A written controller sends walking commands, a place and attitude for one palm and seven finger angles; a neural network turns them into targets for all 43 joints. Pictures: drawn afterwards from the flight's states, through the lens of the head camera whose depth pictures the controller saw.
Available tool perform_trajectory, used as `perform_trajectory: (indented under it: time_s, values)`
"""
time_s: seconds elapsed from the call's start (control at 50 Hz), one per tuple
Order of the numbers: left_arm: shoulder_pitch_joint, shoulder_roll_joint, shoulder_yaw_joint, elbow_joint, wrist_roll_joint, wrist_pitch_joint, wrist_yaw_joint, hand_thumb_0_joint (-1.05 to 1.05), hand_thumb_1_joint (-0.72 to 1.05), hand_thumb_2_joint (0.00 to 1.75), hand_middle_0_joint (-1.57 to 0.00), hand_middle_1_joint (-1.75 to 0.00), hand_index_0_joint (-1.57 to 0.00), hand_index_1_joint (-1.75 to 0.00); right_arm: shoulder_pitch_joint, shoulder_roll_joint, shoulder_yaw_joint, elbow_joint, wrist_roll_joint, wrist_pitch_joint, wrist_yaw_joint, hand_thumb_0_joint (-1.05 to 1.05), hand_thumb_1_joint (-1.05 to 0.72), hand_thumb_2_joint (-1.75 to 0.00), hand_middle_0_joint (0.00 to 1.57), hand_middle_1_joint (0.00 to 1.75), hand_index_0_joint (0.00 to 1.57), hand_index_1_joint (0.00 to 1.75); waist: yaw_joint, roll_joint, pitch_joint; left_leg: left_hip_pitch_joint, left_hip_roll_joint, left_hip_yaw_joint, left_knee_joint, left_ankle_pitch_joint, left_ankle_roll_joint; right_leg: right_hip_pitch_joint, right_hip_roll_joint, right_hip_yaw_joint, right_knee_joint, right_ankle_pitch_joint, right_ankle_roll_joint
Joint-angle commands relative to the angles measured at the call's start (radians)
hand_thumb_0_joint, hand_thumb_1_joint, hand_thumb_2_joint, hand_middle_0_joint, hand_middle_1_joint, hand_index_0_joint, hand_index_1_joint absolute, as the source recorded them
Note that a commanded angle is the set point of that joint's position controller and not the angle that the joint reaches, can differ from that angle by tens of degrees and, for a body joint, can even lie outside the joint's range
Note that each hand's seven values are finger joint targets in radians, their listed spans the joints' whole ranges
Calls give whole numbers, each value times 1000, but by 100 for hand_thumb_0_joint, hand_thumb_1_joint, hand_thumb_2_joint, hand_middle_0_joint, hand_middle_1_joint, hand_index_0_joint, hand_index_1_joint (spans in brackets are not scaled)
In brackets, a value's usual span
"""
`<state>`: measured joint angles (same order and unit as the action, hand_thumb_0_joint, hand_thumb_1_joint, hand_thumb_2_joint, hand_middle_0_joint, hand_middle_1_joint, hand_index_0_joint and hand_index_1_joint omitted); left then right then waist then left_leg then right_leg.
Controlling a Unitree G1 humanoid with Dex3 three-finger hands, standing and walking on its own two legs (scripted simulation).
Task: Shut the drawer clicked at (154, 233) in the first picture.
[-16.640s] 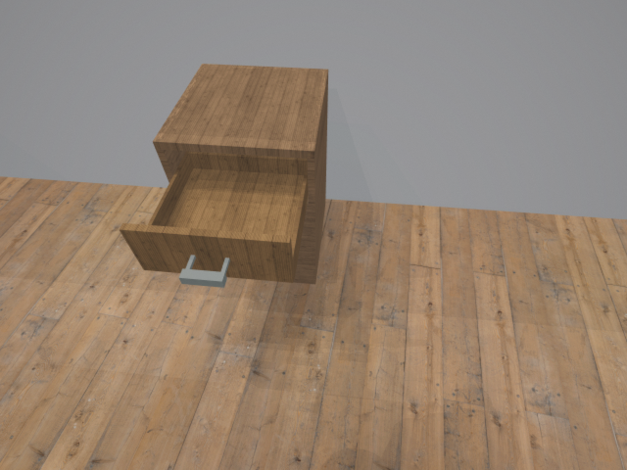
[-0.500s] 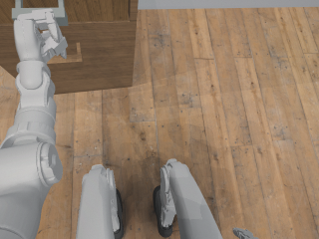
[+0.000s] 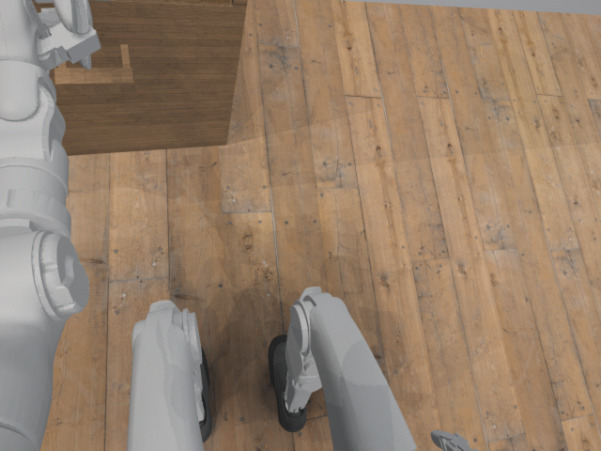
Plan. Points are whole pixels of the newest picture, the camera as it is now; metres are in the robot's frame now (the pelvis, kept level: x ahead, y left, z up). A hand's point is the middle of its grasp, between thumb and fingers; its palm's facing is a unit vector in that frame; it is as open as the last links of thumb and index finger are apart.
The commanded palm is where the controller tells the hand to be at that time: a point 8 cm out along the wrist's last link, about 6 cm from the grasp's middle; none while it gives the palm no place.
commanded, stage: pull the fist back off the drawer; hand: left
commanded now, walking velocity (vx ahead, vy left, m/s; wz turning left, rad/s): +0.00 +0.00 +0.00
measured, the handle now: out of the picture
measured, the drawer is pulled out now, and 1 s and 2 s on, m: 0.00 0.00 0.00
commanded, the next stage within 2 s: draw the hand back to the body in 0.50 s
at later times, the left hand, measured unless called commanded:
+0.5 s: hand (103, 43) +0.57 +0.19 +0.02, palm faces +0.13 -0.99 -0.05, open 3.0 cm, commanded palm +0.55 +0.20 +0.03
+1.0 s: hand out of the picture +0.43 +0.22 +0.18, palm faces +0.20 -0.98 -0.03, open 3.3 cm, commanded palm +0.40 +0.25 +0.18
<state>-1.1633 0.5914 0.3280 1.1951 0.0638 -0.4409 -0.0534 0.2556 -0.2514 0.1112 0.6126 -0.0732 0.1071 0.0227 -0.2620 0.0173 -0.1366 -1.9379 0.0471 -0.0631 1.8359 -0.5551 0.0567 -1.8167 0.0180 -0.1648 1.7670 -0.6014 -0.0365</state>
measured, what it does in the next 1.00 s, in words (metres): rises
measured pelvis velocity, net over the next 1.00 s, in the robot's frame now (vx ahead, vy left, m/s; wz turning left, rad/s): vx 0.08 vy -0.01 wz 0.11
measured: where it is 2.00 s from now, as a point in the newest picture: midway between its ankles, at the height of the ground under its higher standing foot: (243, 404)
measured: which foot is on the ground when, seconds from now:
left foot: down 0.00-1.00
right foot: down 0.00-1.00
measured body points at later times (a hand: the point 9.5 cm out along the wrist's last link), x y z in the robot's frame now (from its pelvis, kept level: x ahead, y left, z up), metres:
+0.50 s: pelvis +0.03 +0.00 +0.03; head +0.25 +0.05 +0.42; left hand +0.55 +0.24 +0.02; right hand +0.07 -0.25 -0.09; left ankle +0.09 +0.10 -0.46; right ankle +0.09 -0.11 -0.46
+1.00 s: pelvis +0.08 -0.01 +0.15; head +0.21 +0.02 +0.58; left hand +0.41 +0.27 +0.18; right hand +0.27 -0.23 +0.03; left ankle +0.09 +0.10 -0.46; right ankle +0.09 -0.11 -0.46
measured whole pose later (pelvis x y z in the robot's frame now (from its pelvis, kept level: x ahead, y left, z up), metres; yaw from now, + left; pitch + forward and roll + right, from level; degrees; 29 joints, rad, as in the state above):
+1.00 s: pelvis +0.08 -0.01 +0.15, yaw +6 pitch +27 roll -3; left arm -0.21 0.25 0.18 0.32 -0.20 -0.33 -0.06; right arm 0.15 -0.24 0.01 0.54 0.05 0.05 -0.01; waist -0.04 0.03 -0.19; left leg -1.24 0.02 -0.02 1.32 -0.55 0.02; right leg -1.16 0.02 -0.10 1.29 -0.60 -0.04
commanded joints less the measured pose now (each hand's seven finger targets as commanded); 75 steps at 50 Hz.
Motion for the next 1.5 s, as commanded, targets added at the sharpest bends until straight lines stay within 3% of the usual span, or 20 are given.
perform_trajectory:
  time_s: [0.0, 0.1, 0.26, 0.38, 0.54, 0.58, 0.64, 0.66, 0.7, 0.74, 0.8, 0.82, 0.86, 0.98, 1.08, 1.1, 1.12, 1.28, 1.36, 1.48]
  values:
    - [-584, 171, 20, -247, -27, -32, 47, 0, 90, 90, -140, -160, -140, -160, 213, -244, -78, -21, -8, -9, -11, 0, -90, -90, 20, 30, 20, 30, -68, 320, -611, 640, -6, -139, -256, -112, -18, 135, 32, 78, -235, 9, 2]
    - [-497, 135, 21, -247, -38, -36, 46, 0, 90, 90, -140, -160, -140, -160, 215, -244, -83, -22, -9, -9, -4, 0, -90, -90, 20, 30, 20, 30, -48, 305, -585, 659, 1, -152, -279, -102, -25, 125, 29, 69, -230, 19, 0]
    - [-331, 54, 16, -335, -57, -56, 49, 0, 90, 90, -140, -160, -140, -160, 217, -233, -104, -36, -7, 11, 11, 0, -90, -90, 20, 30, 20, 30, -3, 290, -638, 758, 11, -157, -299, 32, -36, 152, 26, 65, -229, 80, -1]
    - [-136, 20, 35, -421, -77, -69, 54, 0, 90, 90, -140, -160, -140, -160, 199, -209, -118, -64, 1, 37, 22, 0, -90, -90, 20, 30, 20, 30, 46, 236, -683, 747, 3, -93, -276, 188, -29, 271, 33, 85, -255, 141, -1]
    - [-112, 43, 66, -487, -96, -123, 53, 0, 90, 90, -140, -160, -140, -160, 173, -186, -123, -61, 3, 45, 15, 0, -90, -90, 20, 30, 20, 30, 46, 164, -683, 658, -7, -40, -225, 295, -17, 412, 35, 126, -271, 254, 10]
    - [-90, 27, 58, -505, -95, -139, 44, 0, 90, 90, -140, -160, -140, -160, 166, -182, -129, -61, 1, 47, 16, 0, -90, -90, 20, 30, 20, 30, 57, 188, -726, 699, -8, -36, -222, 339, -20, 424, 34, 125, -264, 293, 9]
    - [111, 42, 62, -831, -131, -126, 22, 0, 90, 90, -140, -160, -140, -160, 138, -180, -149, -136, 29, 54, 25, 0, -90, -90, 20, 30, 20, 30, 167, 331, -979, 984, -13, -29, -317, 529, -43, 585, 26, 134, -299, 453, -5]
    - [228, 16, 53, -920, -156, -100, 11, 0, 90, 90, -140, -160, -140, -160, 129, -178, -153, -156, 43, 55, 30, 0, -90, -90, 20, 30, 20, 30, 190, 322, -1033, 1049, -16, -22, -349, 580, -44, 661, 26, 136, -329, 518, -5]
    - [426, -29, 21, -1025, -200, -16, -10, 0, 90, 90, -140, -160, -140, -160, 106, -171, -157, -190, 74, 54, 31, 0, -90, -90, 20, 30, 20, 30, 196, 204, -991, 1041, -19, -7, -408, 589, -34, 813, 22, 139, -394, 613, 3]
    - [584, -94, -18, -1040, -234, 73, -24, 0, 90, 90, -140, -160, -140, -160, 89, -162, -155, -205, 102, 42, 20, 0, -90, -90, 20, 30, 20, 30, 180, 54, -879, 957, -24, 2, -453, 530, -17, 929, 14, 148, -456, 664, 15]
    - [613, -132, -30, -1084, -279, 139, -20, 0, 90, 90, -140, -160, -140, -160, 62, -149, -155, -186, 125, 2, -15, 0, -90, -90, 20, 30, 20, 30, 142, -90, -697, 812, -30, 38, -487, 366, -3, 1035, -4, 183, -552, 642, 47]
    - [624, -146, -39, -1084, -286, 138, -14, 0, 90, 90, -140, -160, -140, -160, 59, -146, -154, -179, 127, -15, -26, 0, -90, -90, 20, 30, 20, 30, 135, -96, -646, 809, -32, 38, -506, 334, -6, 1036, -6, 185, -576, 611, 51]
    - [581, -176, -72, -1142, -292, 93, -1, 0, 90, 90, -140, -160, -140, -160, 40, -138, -153, -150, 123, -54, -42, 0, -90, -90, 20, 30, 20, 30, 126, -11, -605, 906, -34, 34, -538, 344, -10, 974, -3, 172, -599, 542, 46]
    - [728, -250, -205, -1066, -249, 8, -44, 0, 90, 90, -140, -160, -140, -160, 15, -134, -156, -136, 110, -100, -47, 0, -90, -90, 20, 30, 20, 30, 142, 94, -413, 1139, -32, 23, -660, 355, -25, 891, 12, 130, -698, 392, 23]
    - [947, -200, -150, -1103, -272, 91, -77, 0, 90, 90, -140, -160, -140, -160, -27, -139, -147, -235, 126, -81, -51, 0, -90, -90, 20, 30, 20, 30, 213, 89, -339, 1244, -40, 32, -813, 365, -27, 1062, 12, 114, -800, 410, 14]
    - [1041, -90, -144, -1128, -159, 181, 13, 0, 90, 90, -140, -160, -140, -160, -40, -116, -147, -270, 129, -26, -64, 0, -90, -90, 20, 30, 20, 30, 282, 116, -433, 1365, -42, 45, -917, 398, -38, 1191, -12, 157, -873, 413, -10]
    - [1073, -143, -170, -1219, -157, 225, 60, 0, 90, 90, -140, -160, -140, -160, -44, -95, -139, -315, 135, -6, -77, 0, -90, -90, 20, 30, 20, 30, 257, 96, -379, 1400, -37, 47, -951, 419, -38, 1218, -14, 145, -898, 439, -7]
    - [1094, -124, -191, -1412, -127, 350, 220, 0, 90, 90, -140, -160, -140, -160, -105, -92, -93, -325, 130, -36, -147, 0, -90, -90, 20, 30, 20, 30, 223, 66, -129, 1534, -10, 8, -1142, 308, -23, 1315, -19, 134, -1086, 353, 1]
    - [1213, -179, -231, -1446, -127, 372, 216, 0, 90, 90, -140, -160, -140, -160, -106, -96, -92, -304, 129, -91, -146, 0, -90, -90, 20, 30, 20, 30, 239, 74, -102, 1661, -3, -20, -1232, 344, -28, 1387, -18, 120, -1153, 368, 0]
    - [1461, -134, -138, -1567, -144, 380, 195, 0, 90, 90, -140, -160, -140, -160, -148, -94, -89, -282, 123, -144, -122, 0, -90, -90, 20, 30, 20, 30, 279, 0, -16, 1713, -5, -8, -1318, 414, -32, 1528, -24, 115, -1246, 443, 2]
